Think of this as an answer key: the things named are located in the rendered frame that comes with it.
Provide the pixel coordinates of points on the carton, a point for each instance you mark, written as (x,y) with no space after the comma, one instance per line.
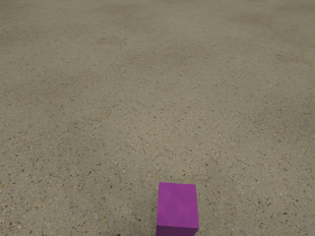
(177,209)

